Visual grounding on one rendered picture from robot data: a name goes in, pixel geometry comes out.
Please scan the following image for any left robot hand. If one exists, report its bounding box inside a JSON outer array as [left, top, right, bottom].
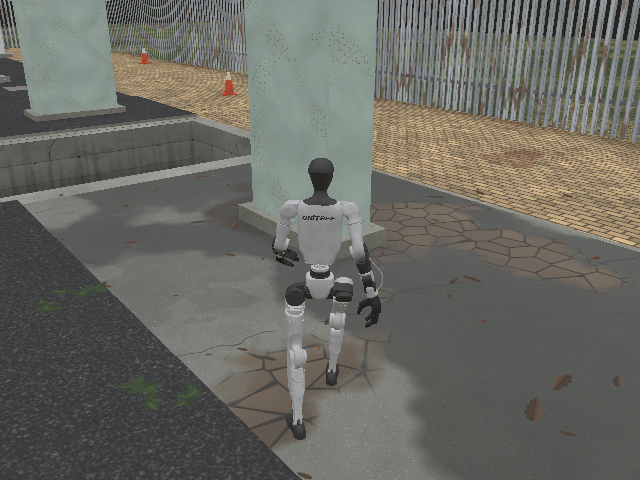
[[276, 248, 299, 267]]

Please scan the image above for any right robot upper arm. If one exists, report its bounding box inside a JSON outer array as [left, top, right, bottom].
[[341, 201, 365, 259]]

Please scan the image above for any robot right foot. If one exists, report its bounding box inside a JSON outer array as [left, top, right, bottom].
[[326, 362, 339, 386]]

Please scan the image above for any right robot hand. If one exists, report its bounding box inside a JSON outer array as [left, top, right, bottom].
[[357, 295, 381, 328]]

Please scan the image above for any robot right forearm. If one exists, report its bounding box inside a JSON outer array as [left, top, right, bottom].
[[356, 243, 378, 298]]

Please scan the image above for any robot left forearm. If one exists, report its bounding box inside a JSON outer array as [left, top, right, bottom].
[[272, 236, 286, 258]]

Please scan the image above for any left robot shin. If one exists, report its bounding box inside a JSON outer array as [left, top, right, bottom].
[[287, 350, 305, 425]]

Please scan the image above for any left robot upper arm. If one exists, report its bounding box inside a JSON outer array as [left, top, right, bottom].
[[273, 200, 300, 251]]

